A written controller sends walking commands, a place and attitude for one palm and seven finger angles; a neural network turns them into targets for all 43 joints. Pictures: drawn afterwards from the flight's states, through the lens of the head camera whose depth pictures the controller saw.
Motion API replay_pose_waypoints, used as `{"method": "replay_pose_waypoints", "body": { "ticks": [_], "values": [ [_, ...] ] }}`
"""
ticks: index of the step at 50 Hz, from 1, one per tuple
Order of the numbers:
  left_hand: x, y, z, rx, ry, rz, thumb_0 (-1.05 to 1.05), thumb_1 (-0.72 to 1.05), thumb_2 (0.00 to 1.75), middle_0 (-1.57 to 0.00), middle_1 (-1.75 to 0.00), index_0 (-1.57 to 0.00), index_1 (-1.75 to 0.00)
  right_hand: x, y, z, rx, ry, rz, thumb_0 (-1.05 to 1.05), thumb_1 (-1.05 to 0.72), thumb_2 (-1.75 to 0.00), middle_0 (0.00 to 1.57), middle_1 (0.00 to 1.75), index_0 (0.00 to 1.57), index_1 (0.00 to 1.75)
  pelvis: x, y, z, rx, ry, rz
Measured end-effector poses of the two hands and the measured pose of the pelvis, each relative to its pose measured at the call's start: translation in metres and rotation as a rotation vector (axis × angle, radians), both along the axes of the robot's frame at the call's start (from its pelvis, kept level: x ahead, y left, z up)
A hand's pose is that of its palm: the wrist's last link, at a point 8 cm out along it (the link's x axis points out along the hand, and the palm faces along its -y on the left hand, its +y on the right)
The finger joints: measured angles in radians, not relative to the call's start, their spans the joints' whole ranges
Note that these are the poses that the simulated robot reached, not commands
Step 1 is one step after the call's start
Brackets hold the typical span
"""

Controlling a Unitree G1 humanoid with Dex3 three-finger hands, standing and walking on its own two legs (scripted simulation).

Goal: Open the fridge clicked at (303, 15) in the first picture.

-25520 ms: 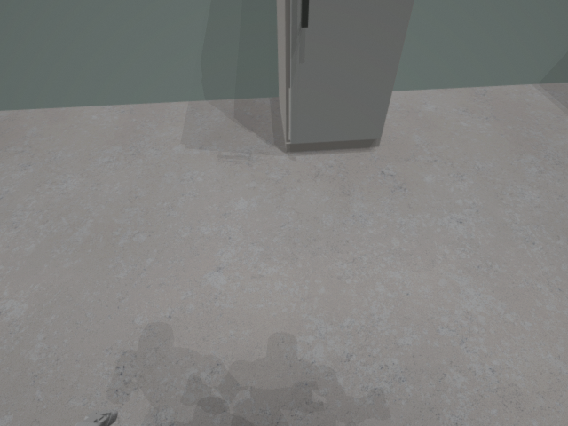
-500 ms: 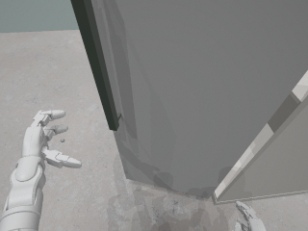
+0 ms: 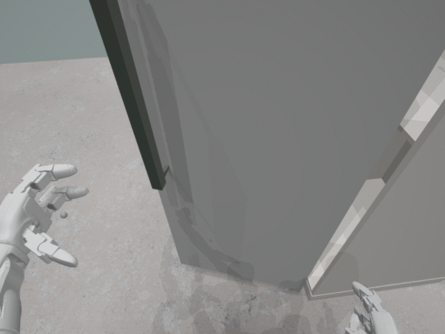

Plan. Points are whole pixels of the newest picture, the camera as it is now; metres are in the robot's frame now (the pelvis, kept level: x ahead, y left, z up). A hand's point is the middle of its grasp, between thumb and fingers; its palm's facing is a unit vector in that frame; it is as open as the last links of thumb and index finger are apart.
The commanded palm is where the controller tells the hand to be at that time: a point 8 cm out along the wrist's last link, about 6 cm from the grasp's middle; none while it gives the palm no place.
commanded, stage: draw the hand back to the body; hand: left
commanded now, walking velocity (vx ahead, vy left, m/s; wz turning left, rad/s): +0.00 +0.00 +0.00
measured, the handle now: (140, 97) +0.47 +0.19 +0.20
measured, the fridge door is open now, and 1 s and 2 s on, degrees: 70 70 70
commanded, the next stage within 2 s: step back with the hand held close in 1.24 s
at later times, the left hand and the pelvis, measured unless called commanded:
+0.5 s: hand (26, 231) +0.22 +0.30 +0.14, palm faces +0.50 -0.81 -0.30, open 12.4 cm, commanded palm +0.18 +0.32 +0.16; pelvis +0.01 +0.01 +0.02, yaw +0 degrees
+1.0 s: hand (10, 233) +0.20 +0.28 +0.18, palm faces +0.50 -0.79 -0.36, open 7.8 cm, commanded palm +0.15 +0.31 +0.19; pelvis +0.01 +0.00 +0.03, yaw +0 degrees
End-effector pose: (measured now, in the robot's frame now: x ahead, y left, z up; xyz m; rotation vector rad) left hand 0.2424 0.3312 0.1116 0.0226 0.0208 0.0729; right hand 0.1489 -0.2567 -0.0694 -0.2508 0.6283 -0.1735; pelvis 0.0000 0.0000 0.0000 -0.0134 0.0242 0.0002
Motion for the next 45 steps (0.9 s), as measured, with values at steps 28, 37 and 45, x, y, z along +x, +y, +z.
{"method": "replay_pose_waypoints", "body": {
  "ticks": [28,37,45],
  "values": [
    [-0.068,-0.002,0.05,0.331,-0.072,0.455,0.0,0.04,0.48,-0.24,-0.8,-0.23,-0.8,0.037,0.057,0.014,0.034,0.022,0.119,0.02,-0.9,-0.9,0.21,0.3,0.2,0.3,0.008,0.014,0.023,0.001,-0.123,-0.001],
    [-0.073,-0.011,0.071,0.378,-0.122,0.423,0.0,0.37,0.64,-0.23,-0.61,-0.22,-0.61,0.047,0.054,0.02,0.045,0.008,0.114,0.02,-0.9,-0.9,0.21,0.3,0.2,0.3,0.015,0.013,0.026,0.0,-0.137,-0.009],
    [-0.087,-0.018,0.084,0.415,-0.151,0.423,0.01,0.65,0.78,-0.22,-0.44,-0.21,-0.44,0.044,0.043,0.019,0.036,0.017,0.103,0.02,-0.9,-0.9,0.21,0.3,0.2,0.3,0.015,0.008,0.026,-0.001,-0.144,-0.009]
  ]
}}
